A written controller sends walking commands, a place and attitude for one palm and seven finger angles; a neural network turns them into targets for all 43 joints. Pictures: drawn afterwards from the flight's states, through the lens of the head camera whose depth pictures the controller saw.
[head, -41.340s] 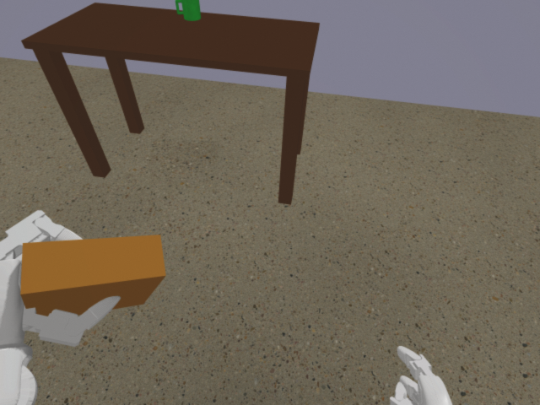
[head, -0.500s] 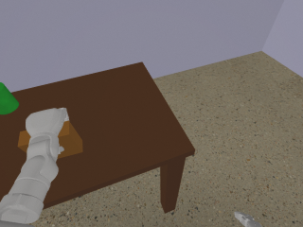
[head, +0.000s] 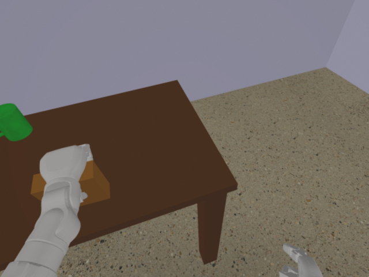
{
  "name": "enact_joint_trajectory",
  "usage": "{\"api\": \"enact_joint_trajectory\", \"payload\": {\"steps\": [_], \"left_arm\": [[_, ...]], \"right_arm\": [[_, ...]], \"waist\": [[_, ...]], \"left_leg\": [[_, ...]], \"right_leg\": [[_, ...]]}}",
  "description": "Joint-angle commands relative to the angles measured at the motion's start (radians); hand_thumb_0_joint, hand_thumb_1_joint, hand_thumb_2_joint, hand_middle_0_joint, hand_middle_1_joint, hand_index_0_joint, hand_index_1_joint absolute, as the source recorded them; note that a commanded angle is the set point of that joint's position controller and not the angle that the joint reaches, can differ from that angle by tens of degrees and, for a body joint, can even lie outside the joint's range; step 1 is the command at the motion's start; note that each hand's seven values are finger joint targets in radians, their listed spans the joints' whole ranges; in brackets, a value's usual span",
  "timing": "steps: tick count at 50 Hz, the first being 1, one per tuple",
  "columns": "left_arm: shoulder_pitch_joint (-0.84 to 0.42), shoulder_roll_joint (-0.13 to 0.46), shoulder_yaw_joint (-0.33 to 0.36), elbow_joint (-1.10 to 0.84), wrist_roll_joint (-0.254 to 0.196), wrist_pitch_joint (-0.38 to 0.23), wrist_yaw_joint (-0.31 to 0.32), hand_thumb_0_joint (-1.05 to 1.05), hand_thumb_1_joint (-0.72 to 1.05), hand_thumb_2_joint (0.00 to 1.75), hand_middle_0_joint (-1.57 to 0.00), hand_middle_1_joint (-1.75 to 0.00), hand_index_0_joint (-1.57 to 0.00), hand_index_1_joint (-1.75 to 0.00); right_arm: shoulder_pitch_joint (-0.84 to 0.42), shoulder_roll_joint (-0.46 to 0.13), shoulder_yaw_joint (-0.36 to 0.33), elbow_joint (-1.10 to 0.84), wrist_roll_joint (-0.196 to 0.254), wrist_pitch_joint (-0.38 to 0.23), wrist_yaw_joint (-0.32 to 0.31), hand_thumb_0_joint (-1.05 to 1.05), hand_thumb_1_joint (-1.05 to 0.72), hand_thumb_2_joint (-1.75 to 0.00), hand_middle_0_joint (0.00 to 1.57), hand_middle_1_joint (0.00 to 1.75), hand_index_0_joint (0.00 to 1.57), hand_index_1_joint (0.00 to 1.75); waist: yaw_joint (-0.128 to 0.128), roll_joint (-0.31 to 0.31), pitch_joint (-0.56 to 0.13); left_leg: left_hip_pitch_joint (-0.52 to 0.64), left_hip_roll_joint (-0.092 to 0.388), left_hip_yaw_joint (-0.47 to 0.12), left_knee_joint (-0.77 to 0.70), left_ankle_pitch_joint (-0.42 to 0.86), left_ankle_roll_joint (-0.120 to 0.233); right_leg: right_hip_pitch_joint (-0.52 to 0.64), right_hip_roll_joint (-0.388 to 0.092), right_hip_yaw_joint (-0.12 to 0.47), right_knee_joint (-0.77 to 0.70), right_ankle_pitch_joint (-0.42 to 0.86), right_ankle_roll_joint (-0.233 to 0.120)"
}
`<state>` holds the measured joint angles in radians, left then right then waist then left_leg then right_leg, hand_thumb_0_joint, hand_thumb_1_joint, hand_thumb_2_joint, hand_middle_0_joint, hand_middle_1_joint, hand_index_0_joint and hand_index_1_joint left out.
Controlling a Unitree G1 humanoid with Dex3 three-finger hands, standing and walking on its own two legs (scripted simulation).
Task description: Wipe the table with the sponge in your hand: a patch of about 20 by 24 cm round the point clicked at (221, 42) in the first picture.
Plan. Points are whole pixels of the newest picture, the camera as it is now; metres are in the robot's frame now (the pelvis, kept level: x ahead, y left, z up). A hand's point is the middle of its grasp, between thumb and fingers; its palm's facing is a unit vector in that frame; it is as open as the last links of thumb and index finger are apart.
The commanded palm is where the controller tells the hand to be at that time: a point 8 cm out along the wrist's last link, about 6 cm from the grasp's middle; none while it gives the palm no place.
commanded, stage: slide across to the third lane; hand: left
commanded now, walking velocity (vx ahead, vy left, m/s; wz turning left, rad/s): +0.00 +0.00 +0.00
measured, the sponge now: (78, 191) +0.30 +0.30 +0.00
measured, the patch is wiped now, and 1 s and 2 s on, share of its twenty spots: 0.75 0.80 0.85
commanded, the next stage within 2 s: wipe forward along the third lane in 0.48 s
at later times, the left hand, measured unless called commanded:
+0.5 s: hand (96, 171) +0.32 +0.25 +0.06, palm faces -0.02 +0.00 -1.00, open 9.0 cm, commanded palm +0.30 +0.22 +0.10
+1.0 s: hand (102, 159) +0.36 +0.24 +0.06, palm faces -0.08 +0.02 -1.00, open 9.0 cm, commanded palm +0.35 +0.24 +0.08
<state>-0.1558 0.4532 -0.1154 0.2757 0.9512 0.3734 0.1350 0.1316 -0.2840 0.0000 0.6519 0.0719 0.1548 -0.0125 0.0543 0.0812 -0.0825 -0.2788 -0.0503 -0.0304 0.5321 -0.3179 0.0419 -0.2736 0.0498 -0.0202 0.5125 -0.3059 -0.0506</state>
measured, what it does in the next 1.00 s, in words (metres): stands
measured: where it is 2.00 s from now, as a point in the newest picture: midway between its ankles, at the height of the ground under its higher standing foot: outside the picture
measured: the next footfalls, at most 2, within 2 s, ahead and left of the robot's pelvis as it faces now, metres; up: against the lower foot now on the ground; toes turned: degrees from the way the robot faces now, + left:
none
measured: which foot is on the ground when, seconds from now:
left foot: down 0.00-1.00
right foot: down 0.00-1.00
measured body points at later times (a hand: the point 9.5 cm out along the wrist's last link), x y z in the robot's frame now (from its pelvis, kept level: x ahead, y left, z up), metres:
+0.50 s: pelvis -0.02 -0.01 +0.00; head -0.02 -0.04 +0.45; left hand +0.32 +0.24 +0.11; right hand +0.16 -0.24 -0.12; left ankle -0.03 +0.10 -0.73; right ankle -0.03 -0.09 -0.73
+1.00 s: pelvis -0.03 -0.02 -0.01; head -0.01 -0.05 +0.44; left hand +0.36 +0.24 +0.11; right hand +0.11 -0.27 -0.13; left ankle -0.03 +0.10 -0.73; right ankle -0.03 -0.09 -0.73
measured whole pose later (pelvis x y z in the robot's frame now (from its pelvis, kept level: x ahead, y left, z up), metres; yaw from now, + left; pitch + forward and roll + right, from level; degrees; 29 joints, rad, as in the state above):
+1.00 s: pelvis -0.03 -0.02 -0.01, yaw +0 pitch +6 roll +0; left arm -0.59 0.41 -0.18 0.77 1.00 0.30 0.13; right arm 0.16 -0.27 0.01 0.70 0.07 0.16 -0.06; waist 0.02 0.05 -0.09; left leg -0.41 -0.04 -0.04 0.59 -0.29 0.01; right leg -0.41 0.06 -0.04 0.58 -0.28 -0.08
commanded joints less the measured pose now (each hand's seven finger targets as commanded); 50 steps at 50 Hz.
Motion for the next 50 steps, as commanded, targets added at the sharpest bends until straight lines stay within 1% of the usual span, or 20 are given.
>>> {"api": "enact_joint_trajectory", "payload": {"steps": [1, 6, 11, 13, 16, 18, 19, 27, 28, 32, 33, 37, 38, 41, 43, 46, 47, 48, 49, 50], "left_arm": [[-0.245, 0.079, -0.004, -0.131, -0.019, -0.013, -0.020, 0.00, 0.10, 1.30, -1.20, -1.60, -1.20, -1.60], [-0.359, 0.022, -0.068, -0.083, -0.007, -0.005, -0.021, 0.00, 0.10, 1.30, -1.20, -1.60, -1.20, -1.60], [-0.388, -0.013, -0.085, -0.039, -0.009, -0.013, -0.009, 0.00, 0.10, 1.30, -1.20, -1.60, -1.20, -1.60], [-0.374, 0.030, -0.040, -0.019, -0.008, -0.006, -0.002, 0.00, 0.10, 1.30, -1.20, -1.60, -1.20, -1.60], [-0.439, -0.029, -0.097, -0.007, -0.007, -0.004, 0.003, 0.00, 0.10, 1.30, -1.20, -1.60, -1.20, -1.60], [-0.406, 0.010, -0.053, 0.006, -0.002, 0.007, 0.014, 0.00, 0.10, 1.30, -1.20, -1.60, -1.20, -1.60], [-0.425, -0.048, -0.107, -0.001, -0.011, 0.012, 0.014, 0.00, 0.10, 1.30, -1.20, -1.60, -1.20, -1.60], [-0.526, -0.057, -0.127, 0.065, -0.015, 0.035, 0.020, 0.00, 0.10, 1.30, -1.20, -1.60, -1.20, -1.60], [-0.503, -0.015, -0.084, 0.076, -0.016, 0.041, 0.021, 0.00, 0.10, 1.30, -1.20, -1.60, -1.20, -1.60], [-0.556, -0.026, -0.105, 0.141, -0.004, 0.038, 0.016, 0.00, 0.10, 1.30, -1.20, -1.60, -1.20, -1.60], [-0.546, 0.035, -0.048, 0.162, 0.001, 0.037, 0.019, 0.00, 0.10, 1.30, -1.20, -1.60, -1.20, -1.60], [-0.608, 0.012, -0.079, 0.220, 0.015, 0.009, 0.013, 0.00, 0.10, 1.30, -1.20, -1.60, -1.20, -1.60], [-0.581, 0.072, -0.023, 0.243, 0.020, 0.004, 0.014, 0.00, 0.10, 1.30, -1.20, -1.60, -1.20, -1.60], [-0.672, 0.033, -0.076, 0.297, 0.040, -0.027, 0.012, 0.00, 0.10, 1.30, -1.20, -1.60, -1.20, -1.60], [-0.660, 0.121, 0.002, 0.360, 0.050, -0.041, 0.016, 0.00, 0.10, 1.30, -1.20, -1.60, -1.20, -1.60], [-0.692, 0.066, -0.046, 0.415, 0.057, -0.074, 0.023, 0.00, 0.10, 1.30, -1.20, -1.60, -1.20, -1.60], [-0.723, 0.070, -0.046, 0.417, 0.057, -0.087, 0.027, 0.00, 0.10, 1.30, -1.20, -1.60, -1.20, -1.60], [-0.686, 0.138, 0.020, 0.451, 0.061, -0.091, 0.032, 0.00, 0.10, 1.30, -1.20, -1.60, -1.20, -1.60], [-0.713, 0.090, -0.031, 0.460, 0.059, -0.097, 0.035, 0.00, 0.10, 1.30, -1.20, -1.60, -1.20, -1.60], [-0.726, 0.117, -0.007, 0.490, 0.056, -0.102, 0.040, 0.00, 0.10, 1.30, -1.20, -1.60, -1.20, -1.60]], "right_arm": [[-0.127, -0.112, -0.037, -0.138, 0.000, -0.039, -0.013, 0.00, -0.90, -0.90, 0.20, 0.30, 0.20, 0.30], [-0.132, -0.106, -0.028, -0.130, 0.002, -0.038, -0.022, 0.00, -0.90, -0.90, 0.20, 0.30, 0.20, 0.30], [-0.130, -0.104, -0.029, -0.125, 0.002, -0.039, -0.026, 0.00, -0.90, -0.90, 0.20, 0.30, 0.20, 0.30], [-0.142, -0.111, -0.027, -0.126, 0.001, -0.035, -0.025, 0.00, -0.90, -0.90, 0.20, 0.30, 0.20, 0.30], [-0.138, -0.102, -0.027, -0.122, 0.004, -0.032, -0.028, 0.00, -0.90, -0.90, 0.20, 0.30, 0.20, 0.30], [-0.149, -0.107, -0.026, -0.124, 0.004, -0.029, -0.024, 0.00, -0.90, -0.90, 0.20, 0.30, 0.20, 0.30], [-0.148, -0.098, -0.024, -0.129, 0.008, -0.029, -0.023, 0.00, -0.90, -0.90, 0.20, 0.30, 0.20, 0.30], [-0.152, -0.099, -0.022, -0.110, 0.015, -0.025, -0.033, 0.00, -0.90, -0.90, 0.20, 0.30, 0.20, 0.30], [-0.157, -0.103, -0.021, -0.114, 0.014, -0.023, -0.034, 0.00, -0.90, -0.90, 0.20, 0.30, 0.20, 0.30], [-0.137, -0.103, -0.020, -0.100, 0.015, -0.017, -0.039, 0.00, -0.90, -0.90, 0.20, 0.30, 0.20, 0.30], [-0.138, -0.111, -0.020, -0.099, 0.013, -0.014, -0.041, 0.00, -0.90, -0.90, 0.20, 0.30, 0.20, 0.30], [-0.107, -0.107, -0.020, -0.088, 0.011, -0.016, -0.047, 0.00, -0.90, -0.90, 0.20, 0.30, 0.20, 0.30], [-0.110, -0.113, -0.020, -0.088, 0.010, -0.015, -0.050, 0.00, -0.90, -0.90, 0.20, 0.30, 0.20, 0.30], [-0.078, -0.108, -0.021, -0.078, 0.008, -0.019, -0.054, 0.00, -0.90, -0.90, 0.20, 0.30, 0.20, 0.30], [-0.068, -0.120, -0.022, -0.071, 0.004, -0.019, -0.058, 0.00, -0.90, -0.90, 0.20, 0.30, 0.20, 0.30], [-0.038, -0.112, -0.025, -0.070, 0.006, -0.022, -0.057, 0.00, -0.90, -0.90, 0.20, 0.30, 0.20, 0.30], [-0.032, -0.114, -0.027, -0.065, 0.005, -0.024, -0.057, 0.00, -0.90, -0.90, 0.20, 0.30, 0.20, 0.30], [-0.029, -0.121, -0.029, -0.063, 0.001, -0.022, -0.059, 0.00, -0.90, -0.90, 0.20, 0.30, 0.20, 0.30], [-0.018, -0.116, -0.026, -0.067, 0.004, -0.022, -0.058, 0.00, -0.90, -0.90, 0.20, 0.30, 0.20, 0.30], [-0.005, -0.119, -0.028, -0.060, 0.005, -0.022, -0.059, 0.00, -0.90, -0.90, 0.20, 0.30, 0.20, 0.30]], "waist": [[-0.033, -0.099, -0.162], [-0.046, -0.099, -0.128], [-0.041, -0.124, -0.170], [-0.026, -0.118, -0.179], [-0.046, -0.149, -0.166], [-0.025, -0.116, -0.172], [-0.039, -0.119, -0.171], [-0.054, -0.136, -0.156], [-0.038, -0.132, -0.165], [-0.056, -0.158, -0.147], [-0.042, -0.147, -0.150], [-0.064, -0.157, -0.144], [-0.047, -0.147, -0.146], [-0.081, -0.157, -0.132], [-0.061, -0.152, -0.133], [-0.081, -0.162, -0.152], [-0.089, -0.163, -0.165], [-0.063, -0.146, -0.182], [-0.087, -0.161, -0.185], [-0.088, -0.175, -0.181]], "left_leg": [[0.052, 0.011, -0.017, -0.051, 0.336, 0.010], [0.050, 0.013, -0.023, -0.065, 0.266, 0.006], [0.051, 0.010, -0.022, -0.058, 0.266, 0.004], [0.041, 0.012, -0.023, -0.059, 0.260, 0.004], [0.032, 0.008, -0.016, -0.055, 0.245, 0.006], [0.027, 0.011, -0.021, -0.060, 0.246, 0.002], [0.030, 0.008, -0.016, -0.059, 0.242, 0.005], [0.020, 0.004, -0.007, -0.061, 0.205, 0.011], [0.011, 0.006, -0.011, -0.066, 0.199, 0.011], [-0.010, 0.002, -0.001, -0.062, 0.178, 0.011], [-0.019, 0.004, -0.003, -0.066, 0.173, 0.011], [-0.040, -0.003, 0.006, -0.052, 0.167, 0.013], [-0.056, -0.002, 0.005, -0.053, 0.157, 0.014], [-0.075, -0.005, 0.011, -0.037, 0.129, 0.016], [-0.108, -0.004, 0.008, -0.035, 0.115, 0.014], [-0.133, -0.007, 0.011, -0.016, 0.106, 0.014], [-0.131, -0.006, 0.013, -0.007, 0.107, 0.015], [-0.151, -0.004, 0.008, -0.010, 0.105, 0.012], [-0.159, -0.008, 0.016, 0.001, 0.102, 0.015], [-0.174, -0.006, 0.014, 0.005, 0.091, 0.015]], "right_leg": [[0.104, -0.015, 0.033, -0.040, 0.362, -0.013], [0.053, -0.012, 0.022, -0.048, 0.270, -0.015], [0.062, -0.011, 0.024, -0.040, 0.276, -0.017], [0.071, -0.009, 0.038, -0.042, 0.278, -0.021], [0.063, -0.013, 0.030, -0.044, 0.275, -0.013], [0.065, -0.009, 0.046, -0.044, 0.268, -0.022], [0.069, -0.014, 0.030, -0.041, 0.268, -0.016], [0.056, -0.017, 0.039, -0.055, 0.249, -0.012], [0.066, -0.014, 0.050, -0.059, 0.238, -0.016], [0.055, -0.018, 0.042, -0.055, 0.236, -0.010], [0.058, -0.017, 0.055, -0.059, 0.227, -0.014], [0.046, -0.021, 0.049, -0.052, 0.244, -0.008], [0.051, -0.019, 0.067, -0.057, 0.232, -0.012], [0.010, -0.023, 0.054, -0.050, 0.206, -0.003], [0.009, -0.022, 0.073, -0.053, 0.192, -0.008], [-0.006, -0.025, 0.058, -0.034, 0.188, -0.001], [-0.011, -0.026, 0.062, -0.032, 0.200, 0.001], [0.000, -0.023, 0.075, -0.032, 0.191, -0.007], [0.000, -0.028, 0.068, -0.028, 0.199, 0.003], [-0.007, -0.028, 0.069, -0.027, 0.188, 0.005]]}}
